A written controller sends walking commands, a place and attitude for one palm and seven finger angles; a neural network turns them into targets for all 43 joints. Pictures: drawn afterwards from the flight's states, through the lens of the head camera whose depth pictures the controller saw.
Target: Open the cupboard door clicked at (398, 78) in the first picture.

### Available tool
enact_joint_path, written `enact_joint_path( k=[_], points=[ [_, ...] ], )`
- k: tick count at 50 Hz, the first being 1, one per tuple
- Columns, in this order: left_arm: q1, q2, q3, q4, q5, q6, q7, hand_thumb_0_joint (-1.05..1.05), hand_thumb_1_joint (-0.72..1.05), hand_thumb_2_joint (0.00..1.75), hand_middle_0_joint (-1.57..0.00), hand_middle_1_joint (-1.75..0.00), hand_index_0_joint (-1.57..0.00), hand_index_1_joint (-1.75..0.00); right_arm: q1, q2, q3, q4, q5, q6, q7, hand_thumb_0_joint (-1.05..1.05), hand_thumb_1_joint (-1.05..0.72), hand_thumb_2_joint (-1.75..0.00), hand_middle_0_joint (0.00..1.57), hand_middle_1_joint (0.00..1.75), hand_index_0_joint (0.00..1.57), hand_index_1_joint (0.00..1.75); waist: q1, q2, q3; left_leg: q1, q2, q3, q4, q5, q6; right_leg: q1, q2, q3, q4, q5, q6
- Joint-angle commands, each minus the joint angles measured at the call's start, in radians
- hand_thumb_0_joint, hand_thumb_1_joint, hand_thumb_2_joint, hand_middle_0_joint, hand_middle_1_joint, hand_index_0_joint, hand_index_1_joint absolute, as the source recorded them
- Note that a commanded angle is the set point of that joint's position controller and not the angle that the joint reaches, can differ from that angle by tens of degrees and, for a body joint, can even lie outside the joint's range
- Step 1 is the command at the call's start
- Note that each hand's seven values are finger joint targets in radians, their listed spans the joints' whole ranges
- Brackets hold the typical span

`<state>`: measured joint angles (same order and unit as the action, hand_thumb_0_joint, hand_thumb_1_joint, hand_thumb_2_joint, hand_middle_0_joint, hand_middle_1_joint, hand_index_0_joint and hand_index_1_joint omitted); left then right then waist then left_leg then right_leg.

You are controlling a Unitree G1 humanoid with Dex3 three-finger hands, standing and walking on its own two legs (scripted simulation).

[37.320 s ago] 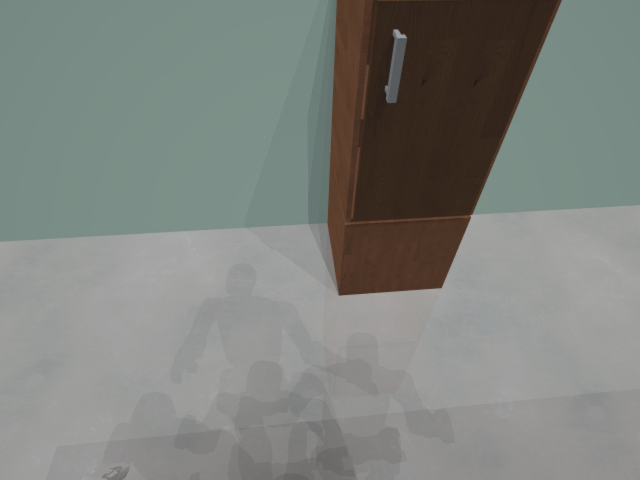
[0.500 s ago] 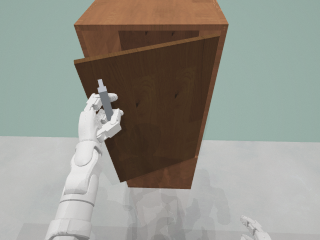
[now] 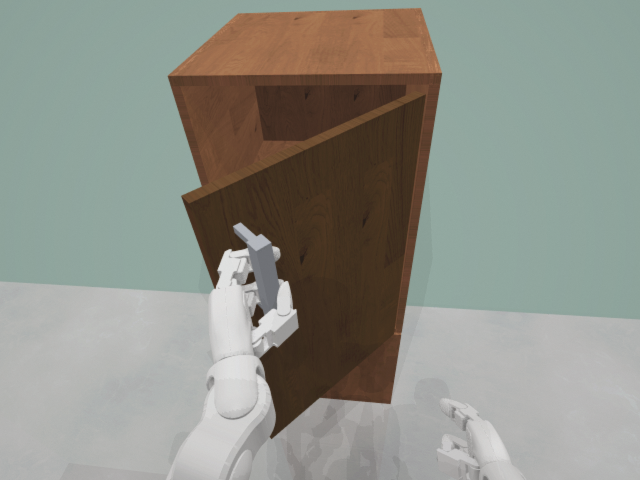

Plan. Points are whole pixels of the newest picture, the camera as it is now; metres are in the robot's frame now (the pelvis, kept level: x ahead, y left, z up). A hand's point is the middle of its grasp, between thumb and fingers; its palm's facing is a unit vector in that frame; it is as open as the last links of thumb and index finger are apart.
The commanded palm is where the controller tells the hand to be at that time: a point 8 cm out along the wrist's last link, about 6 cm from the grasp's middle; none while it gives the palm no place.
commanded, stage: open thumb and fingers to let go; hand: left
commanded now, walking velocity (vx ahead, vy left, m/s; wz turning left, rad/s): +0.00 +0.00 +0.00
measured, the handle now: (259, 275) +0.32 +0.09 +0.14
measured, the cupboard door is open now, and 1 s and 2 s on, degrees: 47 41 44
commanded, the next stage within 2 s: slide the hand sideways off the handle in 0.82 s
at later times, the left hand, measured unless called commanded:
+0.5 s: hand (277, 304) +0.27 +0.06 +0.14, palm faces +0.34 -0.94 +0.00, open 12.3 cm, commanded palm +0.23 +0.11 +0.14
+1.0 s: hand (267, 302) +0.28 +0.08 +0.14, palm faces +0.16 -0.99 -0.04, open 15.6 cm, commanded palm +0.23 +0.10 +0.14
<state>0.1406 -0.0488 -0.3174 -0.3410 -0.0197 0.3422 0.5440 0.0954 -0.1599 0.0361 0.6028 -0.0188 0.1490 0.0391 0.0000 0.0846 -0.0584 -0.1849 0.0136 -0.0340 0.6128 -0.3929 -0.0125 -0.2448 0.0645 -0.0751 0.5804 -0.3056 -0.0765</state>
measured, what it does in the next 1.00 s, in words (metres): shifts its weight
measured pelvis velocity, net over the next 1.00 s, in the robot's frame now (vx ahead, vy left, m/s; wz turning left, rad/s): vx -0.04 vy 0.05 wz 0.00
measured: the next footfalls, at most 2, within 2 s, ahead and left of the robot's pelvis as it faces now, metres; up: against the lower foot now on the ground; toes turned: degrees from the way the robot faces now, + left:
none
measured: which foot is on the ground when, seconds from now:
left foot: down 0.00-1.00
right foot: down 0.00-1.00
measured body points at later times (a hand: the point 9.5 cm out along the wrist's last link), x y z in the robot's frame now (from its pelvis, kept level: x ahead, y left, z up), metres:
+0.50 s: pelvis -0.04 +0.00 +0.01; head -0.06 -0.03 +0.46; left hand +0.25 +0.11 +0.15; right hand +0.16 -0.21 -0.09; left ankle -0.04 +0.13 -0.73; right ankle +0.01 -0.07 -0.73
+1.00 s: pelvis -0.04 +0.05 +0.00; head -0.06 +0.04 +0.45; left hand +0.26 +0.13 +0.14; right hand +0.15 -0.15 -0.09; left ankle -0.04 +0.13 -0.73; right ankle +0.01 -0.07 -0.73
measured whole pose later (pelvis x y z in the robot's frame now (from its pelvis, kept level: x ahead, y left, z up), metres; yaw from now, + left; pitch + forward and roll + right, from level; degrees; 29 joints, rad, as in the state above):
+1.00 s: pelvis -0.04 +0.05 +0.00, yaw +0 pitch -4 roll +0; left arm -0.16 -0.10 -0.30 0.02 0.07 0.20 0.46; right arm 0.13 -0.14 0.04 0.64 -0.01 0.13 0.00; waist 0.03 0.02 -0.01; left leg -0.19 -0.06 -0.01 0.57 -0.31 0.05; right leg -0.26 -0.01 -0.04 0.55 -0.23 -0.01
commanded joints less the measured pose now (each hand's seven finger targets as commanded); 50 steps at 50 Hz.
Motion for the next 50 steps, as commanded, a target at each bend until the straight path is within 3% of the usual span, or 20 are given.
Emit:
enact_joint_path(
  k=[1,4,8,15,20,22,25,26,29,40,46,47,48,50],
  points=[
    [-0.307,-0.109,0.094,-0.154,0.066,-0.086,0.077,0.00,0.83,0.87,-0.40,-1.34,-0.40,-1.34,-0.201,-0.068,-0.022,-0.141,-0.012,-0.077,-0.032,0.00,-0.90,-0.90,0.20,0.30,0.20,0.30,0.031,-0.175,-0.114,-0.050,-0.040,0.012,-0.021,0.273,0.021,0.092,-0.103,0.113,-0.154,0.267,0.048],
    [-0.284,-0.086,0.106,-0.146,0.068,-0.118,0.065,0.00,0.62,0.78,-0.38,-1.32,-0.38,-1.32,-0.192,-0.067,-0.024,-0.142,-0.011,-0.090,-0.045,0.00,-0.90,-0.90,0.20,0.30,0.20,0.30,0.042,-0.174,-0.132,-0.055,-0.051,0.014,-0.029,0.250,0.023,0.120,-0.116,0.141,-0.178,0.244,0.055],
    [-0.351,-0.070,0.122,-0.111,0.061,-0.162,0.040,0.00,0.34,0.66,-0.36,-1.29,-0.36,-1.29,-0.174,-0.063,-0.023,-0.135,-0.011,-0.110,-0.064,0.00,-0.90,-0.90,0.20,0.30,0.20,0.30,0.031,-0.217,-0.139,-0.065,-0.057,0.011,-0.042,0.213,0.027,0.139,-0.135,0.185,-0.222,0.179,0.073],
    [-0.475,-0.074,0.099,-0.014,0.081,-0.201,-0.003,0.00,-0.15,0.45,-0.32,-1.24,-0.32,-1.24,-0.162,-0.069,-0.027,-0.116,-0.005,-0.134,-0.085,0.00,-0.90,-0.90,0.20,0.30,0.20,0.30,0.017,-0.175,-0.114,-0.036,-0.054,0.005,-0.073,0.166,0.033,0.101,-0.137,0.190,-0.272,-0.007,0.065],
    [-0.505,-0.068,0.135,0.058,0.047,-0.203,-0.016,0.00,-0.50,0.30,-0.30,-1.20,-0.30,-1.20,-0.169,-0.065,-0.023,-0.113,-0.003,-0.141,-0.095,0.00,-0.90,-0.90,0.20,0.30,0.20,0.30,0.035,-0.191,-0.092,-0.040,-0.055,0.005,-0.099,0.146,0.030,0.108,-0.137,0.187,-0.306,-0.084,0.066],
    [-0.523,-0.075,0.136,0.070,0.047,-0.204,-0.012,0.00,-0.50,0.30,-0.30,-1.20,-0.30,-1.20,-0.174,-0.062,-0.023,-0.112,-0.004,-0.142,-0.096,0.00,-0.90,-0.90,0.20,0.30,0.20,0.30,0.037,-0.199,-0.091,-0.034,-0.056,0.009,-0.105,0.146,0.031,0.108,-0.132,0.178,-0.311,-0.099,0.063],
    [-0.558,-0.083,0.139,0.109,0.052,-0.198,0.001,0.00,-0.50,0.30,-0.27,-1.05,-0.27,-1.05,-0.172,-0.064,-0.022,-0.106,-0.002,-0.139,-0.095,0.00,-0.90,-0.90,0.20,0.30,0.20,0.30,0.037,-0.178,-0.079,-0.026,-0.056,0.011,-0.119,0.134,0.031,0.085,-0.125,0.158,-0.309,-0.128,0.055],
    [-0.573,-0.081,0.144,0.124,0.054,-0.196,0.007,0.00,-0.50,0.30,-0.27,-1.00,-0.27,-1.00,-0.170,-0.063,-0.021,-0.104,-0.002,-0.138,-0.094,0.00,-0.90,-0.90,0.20,0.30,0.20,0.30,0.036,-0.195,-0.069,-0.029,-0.055,0.008,-0.123,0.131,0.030,0.082,-0.122,0.152,-0.308,-0.131,0.054],
    [-0.542,-0.087,0.150,0.141,0.061,-0.193,0.020,0.00,-0.50,0.30,-0.24,-0.85,-0.24,-0.85,-0.171,-0.062,-0.025,-0.107,-0.002,-0.132,-0.089,0.00,-0.90,-0.90,0.20,0.30,0.20,0.30,0.047,-0.183,-0.079,-0.021,-0.054,0.013,-0.133,0.138,0.029,0.086,-0.110,0.126,-0.294,-0.102,0.048],
    [-0.605,-0.178,0.086,0.188,0.078,-0.154,0.070,0.00,-0.50,0.30,-0.15,-0.30,-0.15,-0.30,-0.175,-0.067,-0.020,-0.107,-0.002,-0.092,-0.061,0.00,-0.90,-0.90,0.20,0.30,0.20,0.30,0.039,-0.127,-0.082,-0.025,-0.031,-0.002,-0.166,0.161,0.014,0.054,-0.076,0.031,-0.183,0.010,0.026],
    [-0.641,-0.254,0.030,0.208,0.085,-0.125,0.098,0.00,-0.50,0.30,-0.15,-0.30,-0.15,-0.30,-0.181,-0.072,-0.028,-0.098,-0.002,-0.073,-0.037,0.00,-0.90,-0.90,0.20,0.30,0.20,0.30,0.037,-0.119,-0.104,-0.038,-0.011,-0.023,-0.168,0.208,-0.010,0.042,-0.059,-0.004,-0.106,0.070,0.014],
    [-0.588,-0.200,-0.214,0.181,0.169,-0.181,-0.140,0.00,-0.50,0.30,-0.15,-0.30,-0.15,-0.30,-0.050,-0.111,-0.032,-0.092,0.006,-0.064,-0.028,0.00,-0.90,-0.90,0.20,0.30,0.20,0.30,-0.067,-0.213,-0.078,0.037,-0.008,-0.029,-0.164,0.280,0.020,0.003,-0.060,0.036,-0.090,0.164,0.021],
    [-0.629,-0.113,-0.132,0.121,0.129,-0.237,-0.264,0.00,-0.50,0.30,-0.15,-0.30,-0.15,-0.30,-0.049,-0.103,-0.035,-0.134,0.017,-0.061,-0.044,0.00,-0.90,-0.90,0.20,0.30,0.20,0.30,-0.038,-0.188,-0.161,0.049,-0.009,-0.022,-0.150,0.329,0.024,0.043,-0.059,0.028,-0.078,0.224,0.018],
    [-0.661,-0.056,-0.124,0.074,0.094,-0.297,-0.401,0.00,-0.50,0.30,-0.15,-0.30,-0.15,-0.30,-0.048,-0.104,-0.027,-0.164,0.024,-0.062,-0.063,0.00,-0.90,-0.90,0.20,0.30,0.20,0.30,-0.029,-0.082,-0.212,0.086,-0.013,-0.027,-0.141,0.358,0.014,0.054,-0.063,0.028,-0.054,0.252,0.011]
  ],
)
